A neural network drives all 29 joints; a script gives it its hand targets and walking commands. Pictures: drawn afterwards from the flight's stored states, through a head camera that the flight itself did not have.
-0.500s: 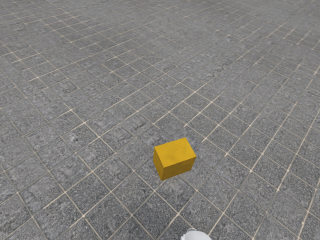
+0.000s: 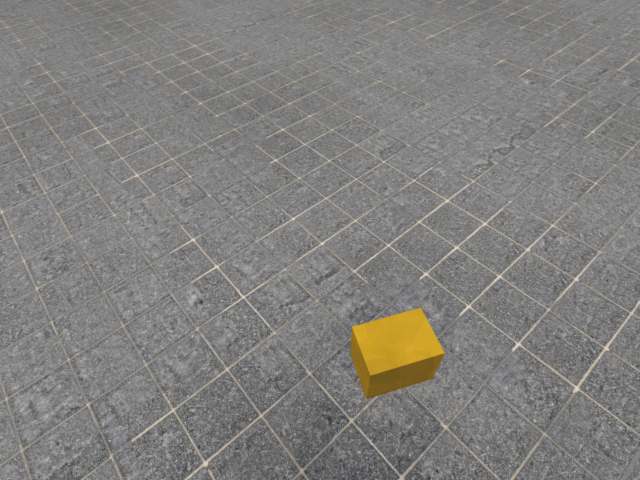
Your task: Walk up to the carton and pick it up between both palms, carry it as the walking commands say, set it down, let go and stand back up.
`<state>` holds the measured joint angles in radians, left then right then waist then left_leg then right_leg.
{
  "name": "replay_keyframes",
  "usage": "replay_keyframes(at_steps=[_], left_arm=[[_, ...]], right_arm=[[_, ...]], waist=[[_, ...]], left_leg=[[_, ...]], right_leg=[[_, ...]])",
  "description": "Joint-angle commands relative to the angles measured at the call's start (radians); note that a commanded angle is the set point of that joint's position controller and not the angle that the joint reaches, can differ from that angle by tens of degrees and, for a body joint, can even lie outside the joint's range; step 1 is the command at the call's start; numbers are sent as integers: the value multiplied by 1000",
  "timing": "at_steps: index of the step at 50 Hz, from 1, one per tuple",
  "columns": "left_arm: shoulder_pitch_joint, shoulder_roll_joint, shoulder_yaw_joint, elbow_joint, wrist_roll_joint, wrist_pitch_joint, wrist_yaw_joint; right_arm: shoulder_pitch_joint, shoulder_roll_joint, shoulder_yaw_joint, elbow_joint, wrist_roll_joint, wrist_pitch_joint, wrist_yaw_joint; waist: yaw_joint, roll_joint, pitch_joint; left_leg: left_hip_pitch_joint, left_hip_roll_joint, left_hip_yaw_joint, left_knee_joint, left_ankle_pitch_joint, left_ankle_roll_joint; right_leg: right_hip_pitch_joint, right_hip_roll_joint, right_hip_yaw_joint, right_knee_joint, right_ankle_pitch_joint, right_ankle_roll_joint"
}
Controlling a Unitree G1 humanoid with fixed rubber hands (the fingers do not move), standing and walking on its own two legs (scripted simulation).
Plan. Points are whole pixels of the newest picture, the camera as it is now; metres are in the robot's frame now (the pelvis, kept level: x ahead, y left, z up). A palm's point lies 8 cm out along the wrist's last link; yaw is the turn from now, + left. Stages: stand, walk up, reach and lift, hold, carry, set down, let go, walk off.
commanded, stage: walk up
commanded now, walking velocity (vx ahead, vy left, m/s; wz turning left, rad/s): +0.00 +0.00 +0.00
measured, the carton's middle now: (393, 353) +0.60 -0.17 -0.68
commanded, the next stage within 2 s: none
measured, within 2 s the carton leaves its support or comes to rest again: neither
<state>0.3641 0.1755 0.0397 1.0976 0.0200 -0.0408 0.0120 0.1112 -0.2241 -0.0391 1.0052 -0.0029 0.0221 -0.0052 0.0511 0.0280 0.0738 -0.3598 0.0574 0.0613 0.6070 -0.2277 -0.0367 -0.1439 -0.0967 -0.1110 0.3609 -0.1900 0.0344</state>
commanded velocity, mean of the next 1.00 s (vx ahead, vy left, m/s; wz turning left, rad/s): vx -0.01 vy -0.02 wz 0.00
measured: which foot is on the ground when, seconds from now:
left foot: up 0.00-0.02, down 0.04-1.00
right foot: down 0.00-0.04, up 0.06-0.36, down 0.38-1.00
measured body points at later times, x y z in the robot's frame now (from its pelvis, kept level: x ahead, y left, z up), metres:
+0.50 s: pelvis +0.02 +0.01 +0.00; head +0.03 +0.01 +0.45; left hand +0.03 +0.25 -0.16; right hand +0.06 -0.22 -0.16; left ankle +0.07 +0.12 -0.75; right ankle +0.01 -0.10 -0.75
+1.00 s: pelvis +0.04 -0.01 +0.00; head +0.04 -0.01 +0.45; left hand +0.06 +0.22 -0.16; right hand +0.04 -0.24 -0.16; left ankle +0.07 +0.12 -0.75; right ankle +0.01 -0.10 -0.75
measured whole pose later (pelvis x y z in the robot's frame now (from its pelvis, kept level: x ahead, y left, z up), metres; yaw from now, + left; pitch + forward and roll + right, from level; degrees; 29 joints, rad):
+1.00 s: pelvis +0.04 -0.01 +0.00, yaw -1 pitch -1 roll +0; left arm 0.29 0.15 0.01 1.07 0.01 -0.02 0.04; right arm 0.28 -0.15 -0.03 1.09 -0.01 0.00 -0.03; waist -0.01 0.01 0.02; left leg -0.20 0.07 0.09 0.40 -0.17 -0.03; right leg -0.11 0.03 -0.07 0.37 -0.24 -0.04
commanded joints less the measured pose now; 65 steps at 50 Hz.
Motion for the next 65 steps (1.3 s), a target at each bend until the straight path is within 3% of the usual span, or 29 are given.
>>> replay_keyframes(at_steps=[1, 2, 3, 4, 5, 6, 7, 10, 14, 16, 18, 20, 21, 22, 24, 26, 27, 29, 33, 36, 44, 59, 60, 61, 62, 63, 64, 65], left_arm=[[-23, 137, 22, -12, -11, 19, 11], [20, 82, 8, 1, -12, 26, 15], [69, 16, -6, 4, -8, 34, 18], [75, 31, -2, 7, -17, 59, 30], [38, 57, 2, 5, -13, 73, 25], [10, 52, 4, 3, -11, 76, 19], [17, 53, 4, 17, -8, 77, 14], [33, 57, 9, 44, -1, 72, 17], [-11, 37, 9, 19, 1, 72, 21], [-9, 30, 6, 16, -1, 69, 23], [11, 22, 0, 20, 0, 56, 26], [6, 50, -5, 10, 3, 36, 29], [-37, 74, -8, 8, -5, 34, 24], [-53, 77, -8, 2, -6, 31, 22], [-58, 76, -8, 4, -7, 33, 25], [-51, 105, 4, 1, -5, 43, 25], [-45, 99, 6, -7, -4, 46, 25], [-26, 70, -2, -16, -5, 43, 27], [-36, 91, -6, -30, -8, 35, 27], [-38, 86, -15, -34, -9, 26, 26], [-22, 68, -20, -41, -13, 21, 28], [7, 59, -16, -37, -14, 19, 34], [-26, 74, 19, -41, 8, 28, 25], [-93, 155, 59, -65, 38, 68, 5], [-139, 114, 55, -125, 63, 87, -6], [-162, 100, 53, -151, 70, 94, -17], [-149, 98, 54, -160, 64, 92, -26], [-131, 92, 54, -172, 54, 84, -27]], right_arm=[[145, -27, 0, 21, -3, -18, -15], [178, -60, -5, 26, -14, -32, -19], [198, -118, -11, 23, -15, -44, -19], [174, -165, -26, 15, -10, -36, -18], [104, -129, -15, 5, -14, -29, -20], [59, -91, -5, 1, -15, -27, -23], [37, -72, 0, -3, -17, -26, -28], [50, -60, 2, 2, -18, -40, -34], [74, -69, -14, 14, -23, -44, -35], [79, -78, -22, 18, -21, -39, -34], [85, -70, -25, 27, -13, -30, -30], [100, -20, -12, 34, -3, -27, -22], [89, -1, -2, 33, -1, -26, -19], [107, 3, 0, 41, 2, -26, -19], [133, -16, -4, 54, 0, -28, -19], [174, -73, -27, 58, -5, -22, -30], [185, -79, -31, 59, -9, -19, -35], [164, -45, -23, 53, -13, -17, -35], [171, -3, -6, 58, -8, -18, -30], [189, 2, 1, 71, -9, -20, -25], [212, -15, 0, 74, -5, -29, -27], [223, -15, 0, 68, -4, -28, -34], [198, -25, -27, 68, -25, -17, -44], [406, -146, -64, 115, -37, 5, -70], [499, -247, -95, 145, -48, 21, -93], [441, -247, -94, 129, -51, 23, -104], [351, -212, -86, 104, -56, 15, -103], [286, -182, -78, 88, -61, 4, -93]], waist=[[-60, -168, -110], [-60, -68, -126], [-33, 105, -126], [-59, 247, -121], [-52, 225, -54], [-37, 205, -24], [-28, 190, -13], [-26, 135, -45], [-41, 103, -48], [-40, 96, -54], [-33, 86, -62], [-44, 10, -52], [-58, -91, -22], [-67, -127, -20], [-72, -125, -10], [-82, -108, -1], [-78, -59, -6], [-61, 15, -20], [-64, -61, -17], [-62, -38, -4], [-61, -28, -2], [-62, -23, -26], [-69, -37, -21], [-118, -58, 0], [-158, 78, 32], [-133, 50, 71], [-88, 49, 77], [-63, 89, 52]], left_leg=[[226, -15, 37, -244, 173, 8], [302, 90, -44, -294, 244, 11], [326, 245, -206, -314, 385, 32], [226, 307, -297, -381, 209, 126], [172, 266, -286, -431, 22, 137], [144, 227, -257, -455, -79, 128], [136, 204, -231, -459, -96, 122], [145, 197, -187, -430, 3, 133], [155, 222, -196, -394, 45, 152], [149, 222, -196, -374, 54, 143], [127, 189, -176, -352, 43, 110], [77, 120, -127, -324, 11, 61], [108, 50, -60, -303, 3, 40], [155, 41, -29, -264, 34, 35], [183, 58, -27, -245, 68, 29], [174, 110, -62, -239, 62, 42], [153, 132, -86, -254, 45, 50], [111, 126, -91, -278, 11, 49], [138, 62, -1, -209, 58, 16], [151, 57, 1, -223, 78, 7], [180, 89, -20, -249, 125, 13], [199, 105, -25, -244, 199, 22], [196, 110, -73, -201, 138, 47], [285, 253, -358, -317, -182, 112], [315, 447, -682, -442, -395, 216], [247, 472, -677, -469, -407, 234], [177, 429, -601, -464, -372, 204], [145, 379, -512, -450, -300, 171]], right_leg=[[-7, -106, 78, 47, 346, -94], [-58, -77, 85, 85, 133, -54], [-138, -4, 58, 166, -192, -15], [-135, 41, 62, 204, -318, -16], [-157, 41, 98, 266, -312, -21], [-168, 41, 120, 279, -269, -22], [-171, 41, 126, 298, -242, -16], [-148, 49, 125, 337, -213, -14], [-144, 51, 112, 276, -204, -14], [-101, 62, 92, 182, -144, -19], [-25, 54, 74, 44, -44, -27], [30, -25, 150, -56, 33, -54], [-46, -39, 190, -80, 18, -66], [-75, -54, 207, -113, -17, -72], [-95, -39, 172, -121, -59, -73], [-110, -1, 115, -53, -18, -60], [-105, 10, 102, -23, -8, -57], [-77, 9, 118, -30, -21, -60], [-90, -44, 183, -119, -67, -89], [-78, -61, 201, -139, -43, -93], [-56, -25, 150, -105, 6, -83], [-26, -24, 129, -60, 142, -76], [-63, -9, 96, 0, 57, -56], [-245, 108, -72, 262, -344, 0], [-479, 95, 51, 510, -394, 14], [-524, 27, 150, 650, -286, 22], [-507, 6, 183, 694, -205, 28], [-474, -18, 194, 663, -154, 29]])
